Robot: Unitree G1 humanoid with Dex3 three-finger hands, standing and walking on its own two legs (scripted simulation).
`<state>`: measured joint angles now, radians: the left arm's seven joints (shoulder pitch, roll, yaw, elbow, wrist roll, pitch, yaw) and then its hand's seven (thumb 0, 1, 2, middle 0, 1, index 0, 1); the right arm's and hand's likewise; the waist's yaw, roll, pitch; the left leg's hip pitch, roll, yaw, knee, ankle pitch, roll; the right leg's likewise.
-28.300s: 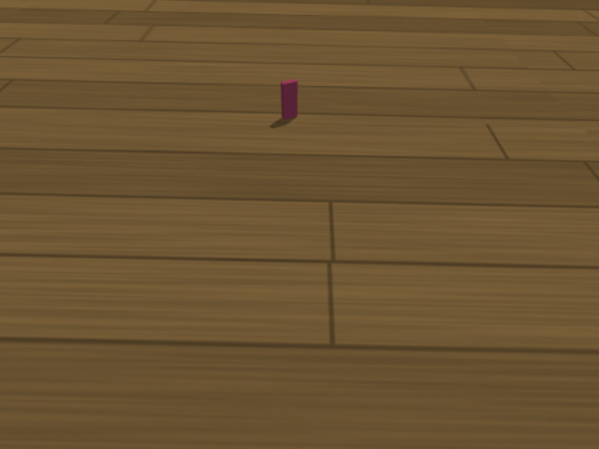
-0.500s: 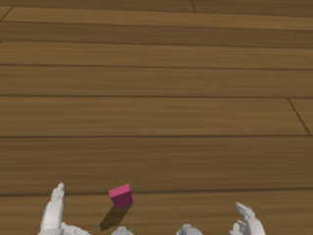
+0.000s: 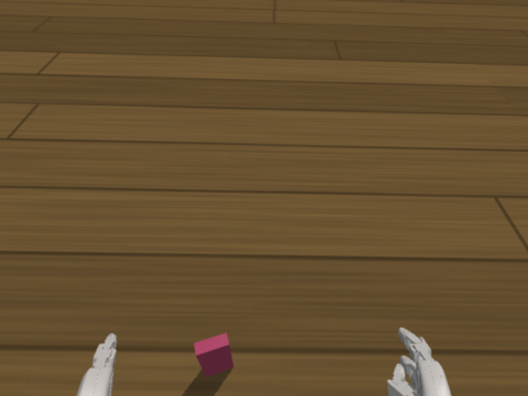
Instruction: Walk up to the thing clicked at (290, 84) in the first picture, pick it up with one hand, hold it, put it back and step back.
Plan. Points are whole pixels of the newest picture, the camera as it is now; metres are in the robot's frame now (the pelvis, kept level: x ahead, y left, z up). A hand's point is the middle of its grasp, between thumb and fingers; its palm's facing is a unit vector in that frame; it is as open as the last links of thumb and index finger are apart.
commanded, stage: home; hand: left
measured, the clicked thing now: (215, 356) +0.38 +0.15 -0.60
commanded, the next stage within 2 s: stand in 1.44 s
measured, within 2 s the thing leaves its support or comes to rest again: neither
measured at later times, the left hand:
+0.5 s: hand out of the picture +0.17 +0.17 -0.05, palm faces +0.09 -0.95 -0.29, open 17.7 cm
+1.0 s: hand (143, 392) +0.17 +0.18 -0.05, palm faces +0.10 -0.95 -0.28, open 17.7 cm
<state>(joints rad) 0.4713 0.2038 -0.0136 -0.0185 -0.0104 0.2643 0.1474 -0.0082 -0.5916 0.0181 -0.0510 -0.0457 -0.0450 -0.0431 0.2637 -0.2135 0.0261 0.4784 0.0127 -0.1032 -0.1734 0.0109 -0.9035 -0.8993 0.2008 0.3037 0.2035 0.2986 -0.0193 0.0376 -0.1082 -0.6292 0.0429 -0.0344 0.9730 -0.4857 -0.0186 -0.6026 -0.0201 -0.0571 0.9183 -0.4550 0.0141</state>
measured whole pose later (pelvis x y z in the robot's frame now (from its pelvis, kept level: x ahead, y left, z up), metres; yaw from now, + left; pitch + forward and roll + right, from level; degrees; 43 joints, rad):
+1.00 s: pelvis +0.01 +0.00 +0.00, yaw +0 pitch +8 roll -2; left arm 0.46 0.20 -0.01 0.00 -0.01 0.27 0.13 -0.01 -0.59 0.02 -0.05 -0.05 -0.05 -0.04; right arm 0.27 -0.21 0.03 0.52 0.01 -0.12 -0.18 0.01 -0.91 -0.90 0.20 0.30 0.20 0.30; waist -0.02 0.04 -0.10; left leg -0.61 0.05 -0.03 0.95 -0.49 -0.02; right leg -0.58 -0.02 -0.05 0.90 -0.46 0.01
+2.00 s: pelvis -0.01 +0.00 +0.02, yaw +0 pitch +1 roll +0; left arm 0.24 0.30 0.01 0.63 0.05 0.03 0.03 0.00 0.54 0.82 -0.20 -0.29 -0.20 -0.29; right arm 0.19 -0.30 -0.02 0.82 -0.06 -0.02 -0.02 0.01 -0.90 -0.90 0.20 0.30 0.21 0.30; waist 0.01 -0.01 0.00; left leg -0.41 0.01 -0.01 0.79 -0.40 0.00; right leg -0.41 -0.05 -0.03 0.79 -0.40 0.02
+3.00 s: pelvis -0.01 -0.01 +0.06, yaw +0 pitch -3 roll +0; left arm 0.13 0.32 0.00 1.17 0.02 -0.01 0.01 0.01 0.91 0.90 -0.21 -0.30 -0.20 -0.30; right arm 0.15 -0.34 -0.01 1.15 -0.02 0.00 0.00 0.00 -0.91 -0.90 0.20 0.30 0.20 0.30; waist 0.00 0.02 0.05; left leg -0.13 0.02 -0.01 0.36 -0.17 -0.02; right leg -0.14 -0.03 -0.05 0.36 -0.17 0.01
